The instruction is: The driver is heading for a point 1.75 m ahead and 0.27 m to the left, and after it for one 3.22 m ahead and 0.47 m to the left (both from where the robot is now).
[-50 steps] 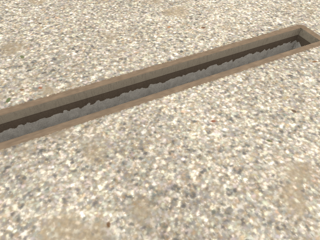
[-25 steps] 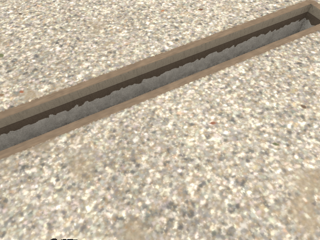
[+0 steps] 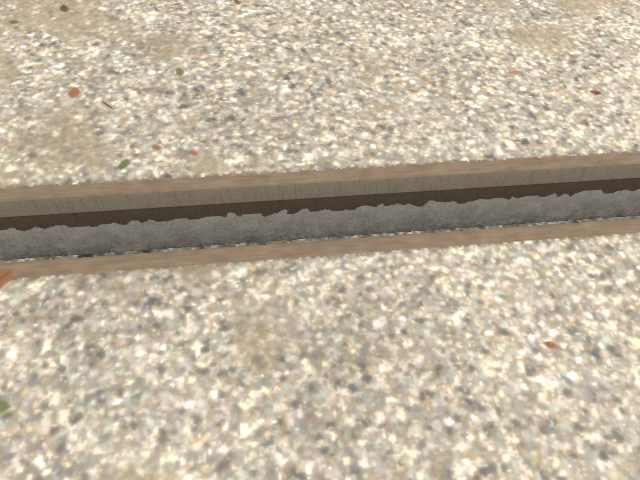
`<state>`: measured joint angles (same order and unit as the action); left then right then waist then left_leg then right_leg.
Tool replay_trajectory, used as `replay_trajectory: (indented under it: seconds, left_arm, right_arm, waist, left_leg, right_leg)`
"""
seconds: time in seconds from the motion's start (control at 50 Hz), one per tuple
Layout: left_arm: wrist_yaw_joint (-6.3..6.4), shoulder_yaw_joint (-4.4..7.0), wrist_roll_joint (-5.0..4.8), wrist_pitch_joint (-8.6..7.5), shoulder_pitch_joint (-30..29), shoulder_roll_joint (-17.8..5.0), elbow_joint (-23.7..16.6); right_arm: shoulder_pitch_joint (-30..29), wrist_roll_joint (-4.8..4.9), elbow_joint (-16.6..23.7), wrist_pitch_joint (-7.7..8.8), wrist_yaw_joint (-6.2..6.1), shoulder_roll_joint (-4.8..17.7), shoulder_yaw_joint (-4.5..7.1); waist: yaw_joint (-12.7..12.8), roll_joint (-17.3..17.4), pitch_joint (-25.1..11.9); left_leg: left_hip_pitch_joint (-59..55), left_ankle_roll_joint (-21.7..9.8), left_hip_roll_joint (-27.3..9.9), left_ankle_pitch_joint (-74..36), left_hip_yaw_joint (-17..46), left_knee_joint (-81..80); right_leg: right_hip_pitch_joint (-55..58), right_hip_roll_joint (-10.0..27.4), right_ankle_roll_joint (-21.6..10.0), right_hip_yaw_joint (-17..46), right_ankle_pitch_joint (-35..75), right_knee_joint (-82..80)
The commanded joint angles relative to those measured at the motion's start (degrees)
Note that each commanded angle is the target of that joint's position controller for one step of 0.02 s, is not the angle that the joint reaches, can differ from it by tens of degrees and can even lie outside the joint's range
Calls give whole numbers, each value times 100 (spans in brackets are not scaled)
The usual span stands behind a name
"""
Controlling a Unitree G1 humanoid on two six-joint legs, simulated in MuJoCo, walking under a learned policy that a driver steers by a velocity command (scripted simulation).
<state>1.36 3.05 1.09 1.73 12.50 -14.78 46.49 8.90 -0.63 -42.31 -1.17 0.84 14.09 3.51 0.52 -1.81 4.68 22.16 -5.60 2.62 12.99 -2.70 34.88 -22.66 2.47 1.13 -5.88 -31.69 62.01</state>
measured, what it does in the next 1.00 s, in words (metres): walks ahead, turning left: right foot, then left foot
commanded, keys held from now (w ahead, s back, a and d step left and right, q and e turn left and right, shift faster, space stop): q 0.34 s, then no key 0.10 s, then w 0.56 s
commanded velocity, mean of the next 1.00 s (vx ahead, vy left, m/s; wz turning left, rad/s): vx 0.18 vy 0.00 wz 0.33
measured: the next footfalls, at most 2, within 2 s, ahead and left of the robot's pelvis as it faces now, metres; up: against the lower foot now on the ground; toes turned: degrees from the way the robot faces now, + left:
right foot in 0.38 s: +0.08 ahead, -0.13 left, +0.00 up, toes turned +17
left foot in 0.80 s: +0.08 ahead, +0.10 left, +0.00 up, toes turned +18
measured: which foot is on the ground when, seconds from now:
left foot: down 0.00-0.38, up 0.40-0.78, down 0.80-1.00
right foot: up 0.00-0.36, down 0.38-0.82, up 0.84-1.00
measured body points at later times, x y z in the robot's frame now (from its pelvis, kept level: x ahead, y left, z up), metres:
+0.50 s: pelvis +0.02 -0.04 +0.02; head +0.05 -0.06 +0.47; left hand +0.05 +0.25 -0.08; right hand +0.21 -0.28 -0.11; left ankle +0.00 +0.07 -0.67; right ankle +0.04 -0.14 -0.73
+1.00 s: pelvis +0.13 +0.03 +0.02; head +0.14 +0.05 +0.47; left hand +0.11 +0.30 -0.12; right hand +0.26 -0.20 -0.10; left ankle +0.05 +0.09 -0.73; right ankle +0.18 -0.09 -0.66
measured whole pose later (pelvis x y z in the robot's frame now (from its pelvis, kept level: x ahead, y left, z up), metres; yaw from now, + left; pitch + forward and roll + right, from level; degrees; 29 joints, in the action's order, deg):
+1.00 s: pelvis +0.13 +0.03 +0.02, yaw +19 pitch +1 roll +0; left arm -2.6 3.5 2.2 -1.5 16.7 -15.8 48.0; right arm 20.0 -1.2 -48.7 3.7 0.6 13.3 1.5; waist 0.0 -2.7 0.2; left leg 2.8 -4.0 3.8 13.4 -0.4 15.4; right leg -29.3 3.4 -2.7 -1.3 -15.8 56.5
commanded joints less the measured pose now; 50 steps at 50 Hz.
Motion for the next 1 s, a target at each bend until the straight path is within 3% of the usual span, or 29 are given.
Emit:
replay_trajectory:
  seconds: [0.02,0.04,0.1,0.2,0.28,0.32,0.36,0.38,0.4,0.42,0.44,0.46,0.48,0.5,0.6,0.7,0.74,0.78,0.8,0.82,0.84,0.86,0.88,0.9,0.94,1.0]
  left_arm:
    - [30,121,51,-27,-33,-537,-499]
    - [17,129,121,4,140,-556,-424]
    - [-17,102,50,82,244,-417,-451]
    - [8,77,27,109,-190,-431,-689]
    - [42,57,-40,24,-207,-448,-798]
    - [70,52,-86,-31,-1,-466,-806]
    - [119,45,-86,-105,534,-432,-691]
    - [171,104,-15,-148,604,-719,-691]
    - [187,195,86,-152,356,-1273,-867]
    - [124,252,128,-130,83,-1413,-909]
    - [91,146,101,-153,-70,-1011,-953]
    - [46,76,66,-180,-268,-745,-938]
    - [16,61,74,-195,-348,-684,-950]
    - [14,62,58,-215,-241,-674,-908]
    - [-55,163,18,-385,754,-803,-447]
    - [-157,244,36,-458,994,-920,-158]
    - [-208,279,28,-432,1026,-983,-65]
    - [-215,279,-71,-403,842,-955,-31]
    - [-197,219,-64,-422,767,-756,-54]
    - [-216,77,-47,-450,506,-330,-254]
    - [-219,28,-28,-488,249,-201,-555]
    - [-198,173,81,-435,184,-760,-470]
    - [-271,180,56,-441,277,-715,-365]
    - [-329,161,20,-455,365,-646,-271]
    - [-400,150,108,-418,375,-596,-176]
    - [-440,110,148,-371,60,-459,-269]
  right_arm:
    - [208,60,278,-97,-157,802,220]
    - [65,27,333,-93,-154,709,188]
    - [249,-5,314,-7,-72,929,254]
    - [440,-59,337,-69,-42,1057,320]
    - [380,-100,401,-110,10,1115,362]
    - [272,-92,432,-126,35,1112,372]
    - [43,-1,464,-147,20,1054,357]
    - [118,48,500,-130,-19,820,291]
    - [347,95,587,-97,-44,414,192]
    - [211,-106,569,-83,-85,844,297]
    - [265,-154,486,-83,-71,968,348]
    - [480,-139,339,-99,-25,915,337]
    - [635,-140,255,-117,30,871,316]
    - [667,-170,217,-121,95,842,297]
    - [-3,-172,273,-14,187,655,163]
    - [-527,-143,345,127,218,474,0]
    - [-472,-99,328,181,192,464,-26]
    - [181,-126,80,285,107,408,-42]
    - [799,-152,-151,355,40,572,7]
    - [1612,-242,-300,430,-42,975,95]
    - [1987,-159,-380,429,-83,1746,284]
    - [1736,-132,-394,415,-86,1382,208]
    - [1308,-100,-284,434,-54,1016,90]
    - [1058,-101,-243,463,-34,786,22]
    - [952,-75,-268,539,-54,653,-36]
    - [1256,10,-493,619,-45,702,-27]
  waist:
    - [-36,668,-479]
    - [42,725,-601]
    - [49,526,-909]
    - [-191,853,-776]
    - [-220,925,-810]
    - [-142,993,-853]
    - [174,924,-866]
    - [133,418,-803]
    - [-60,-896,-798]
    - [15,-1050,-441]
    - [-136,-523,-367]
    - [-307,-331,-408]
    - [-338,-563,-449]
    - [-246,-828,-420]
    - [267,-550,-157]
    - [429,-762,-101]
    - [333,-749,-35]
    - [-116,-435,-135]
    - [-382,-129,-425]
    - [-793,835,-885]
    - [-871,1874,-704]
    - [-678,963,-184]
    - [-419,711,34]
    - [-264,668,93]
    - [-135,764,12]
    - [-102,678,-46]
  left_leg:
    - [-1058,-996,-1458,-1684,1992,-1783]
    - [-953,-912,-1262,-1933,1798,-1743]
    - [-1025,-880,-1171,-2030,1817,-1680]
    - [-973,-869,-1112,-240,2389,-1874]
    - [-837,-788,-1067,-356,2764,-1719]
    - [-771,-659,-1018,-678,2981,-1611]
    - [-422,-287,-773,-484,2921,-1369]
    - [-1,71,-404,237,2596,-927]
    - [843,403,473,1328,1508,312]
    - [993,492,716,1925,939,1408]
    - [679,492,522,1694,1227,2114]
    - [599,481,465,1241,1213,2407]
    - [722,495,441,911,1145,2565]
    - [968,524,426,794,1074,2667]
    - [1556,658,239,595,918,1753]
    - [523,577,-83,948,135,255]
    - [-171,406,-11,902,-46,-371]
    - [-1566,211,104,33,-176,-1305]
    - [-2633,139,-55,72,140,-1371]
    - [-3588,-56,-1274,1308,1641,-1982]
    - [-3659,-688,-2478,2388,3834,-2698]
    - [-3134,-915,-2482,2353,3698,-2560]
    - [-2816,-828,-2138,2064,3178,-2541]
    - [-2581,-677,-1843,1461,2653,-2659]
    - [-2414,-538,-1471,197,1928,-2782]
    - [-2393,-621,-1346,-1492,1374,-2741]
  right_leg:
    - [-1053,112,67,717,603,297]
    - [-816,21,72,650,794,276]
    - [-618,-116,121,686,845,-112]
    - [-610,-204,146,801,875,-1059]
    - [-97,-407,39,794,751,-1771]
    - [336,-536,-75,777,723,-2347]
    - [1223,-577,-229,693,1376,-3751]
    - [1602,60,-375,1288,1240,-4546]
    - [1921,1597,-835,3000,792,-5150]
    - [1013,2065,-1397,3506,1555,-5142]
    - [757,1797,-1481,3122,2191,-4982]
    - [779,1366,-1281,2551,1789,-4957]
    - [1028,1021,-1072,2218,1173,-5025]
    - [1316,884,-1042,2139,772,-5121]
    - [2412,999,-1178,2154,761,-5278]
    - [1933,990,-1286,1839,1075,-5245]
    - [1478,1010,-1316,1772,1220,-5143]
    - [708,871,-1177,1526,1608,-4637]
    - [110,685,-1013,1294,1712,-4097]
    - [-630,198,-762,696,1174,-2564]
    - [-1997,-504,-612,191,66,-1253]
    - [-2235,-131,-688,665,92,-463]
    - [-2204,40,-707,806,596,-304]
    - [-2052,159,-647,796,1005,-364]
    - [-1803,246,-461,641,1518,-417]
    - [-1926,254,-230,453,1933,-453]
Velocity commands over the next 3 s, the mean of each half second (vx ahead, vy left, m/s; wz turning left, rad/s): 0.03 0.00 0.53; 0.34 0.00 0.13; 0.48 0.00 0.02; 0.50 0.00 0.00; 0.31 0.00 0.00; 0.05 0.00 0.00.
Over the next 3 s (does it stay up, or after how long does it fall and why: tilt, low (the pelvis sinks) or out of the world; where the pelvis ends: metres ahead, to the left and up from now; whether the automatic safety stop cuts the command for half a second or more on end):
stays up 0.84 0.28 0.03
